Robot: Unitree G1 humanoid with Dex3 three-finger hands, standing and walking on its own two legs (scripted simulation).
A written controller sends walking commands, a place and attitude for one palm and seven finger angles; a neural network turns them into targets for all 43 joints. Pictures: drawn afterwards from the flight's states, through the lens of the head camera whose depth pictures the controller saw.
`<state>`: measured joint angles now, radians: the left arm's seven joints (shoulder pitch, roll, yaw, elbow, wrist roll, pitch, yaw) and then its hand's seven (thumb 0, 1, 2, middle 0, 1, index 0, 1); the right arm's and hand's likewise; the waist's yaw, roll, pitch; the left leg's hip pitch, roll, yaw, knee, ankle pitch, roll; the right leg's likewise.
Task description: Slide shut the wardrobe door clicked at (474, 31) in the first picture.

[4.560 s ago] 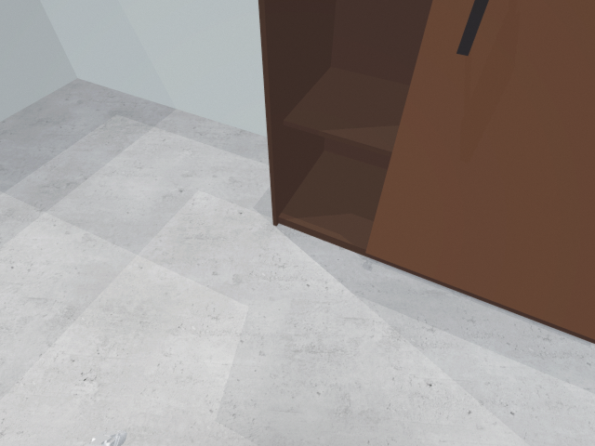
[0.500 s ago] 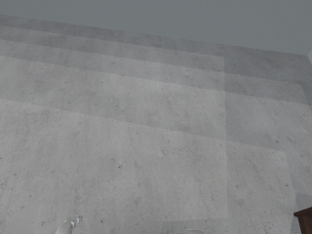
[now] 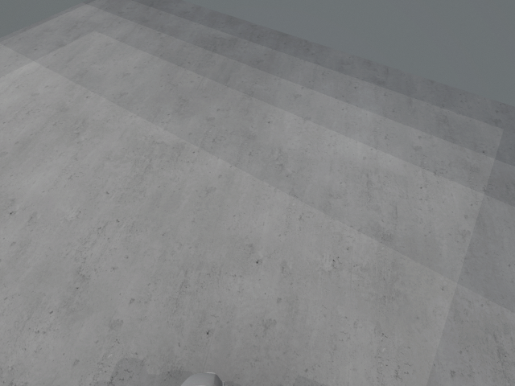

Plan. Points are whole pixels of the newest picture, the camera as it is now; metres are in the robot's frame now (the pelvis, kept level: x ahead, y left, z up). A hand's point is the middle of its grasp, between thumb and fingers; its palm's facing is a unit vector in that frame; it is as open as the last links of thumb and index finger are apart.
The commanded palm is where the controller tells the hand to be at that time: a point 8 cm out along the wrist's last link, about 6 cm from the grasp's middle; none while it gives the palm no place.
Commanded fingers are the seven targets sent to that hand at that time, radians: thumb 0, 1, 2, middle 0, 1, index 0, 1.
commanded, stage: walk to a spot facing it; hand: right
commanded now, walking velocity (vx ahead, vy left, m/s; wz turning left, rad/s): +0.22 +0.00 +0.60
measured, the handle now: out of the picture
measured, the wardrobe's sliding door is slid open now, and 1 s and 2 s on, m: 0.41 0.41 0.41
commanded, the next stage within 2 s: turn to face it in 0.10 s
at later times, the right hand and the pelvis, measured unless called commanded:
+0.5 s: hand (362, 383) +0.17 -0.17 -0.20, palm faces +0.00 +0.99 -0.16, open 7.4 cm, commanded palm none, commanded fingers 0.00 -0.90 -0.90 0.20 0.30 0.20 0.30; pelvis +0.11 +0.00 -0.02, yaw +2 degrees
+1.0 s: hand (377, 361) +0.20 -0.19 -0.15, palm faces +0.26 +0.93 -0.26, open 7.4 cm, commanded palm none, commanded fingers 0.00 -0.90 -0.90 0.20 0.30 0.20 0.30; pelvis +0.13 +0.04 -0.01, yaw -14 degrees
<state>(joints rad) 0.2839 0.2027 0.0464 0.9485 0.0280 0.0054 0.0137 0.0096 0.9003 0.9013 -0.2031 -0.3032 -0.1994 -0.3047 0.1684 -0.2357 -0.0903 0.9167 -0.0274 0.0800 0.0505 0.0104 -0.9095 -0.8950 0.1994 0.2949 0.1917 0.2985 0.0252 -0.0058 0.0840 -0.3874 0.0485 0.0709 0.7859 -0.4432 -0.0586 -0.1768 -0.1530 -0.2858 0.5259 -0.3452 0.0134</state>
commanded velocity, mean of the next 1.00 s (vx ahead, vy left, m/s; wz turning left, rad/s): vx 0.04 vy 0.00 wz -0.44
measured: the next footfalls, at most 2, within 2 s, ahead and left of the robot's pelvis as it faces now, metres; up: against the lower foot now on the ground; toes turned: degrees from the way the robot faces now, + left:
left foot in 0.06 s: +0.05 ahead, +0.13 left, +0.00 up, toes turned +8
right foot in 0.46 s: +0.23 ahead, -0.07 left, +0.00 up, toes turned -5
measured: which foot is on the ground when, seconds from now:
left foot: up 0.00-0.04, down 0.06-0.48, up 0.50-0.98, down 1.00-1.00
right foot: down 0.00-0.06, up 0.08-0.44, down 0.46-1.00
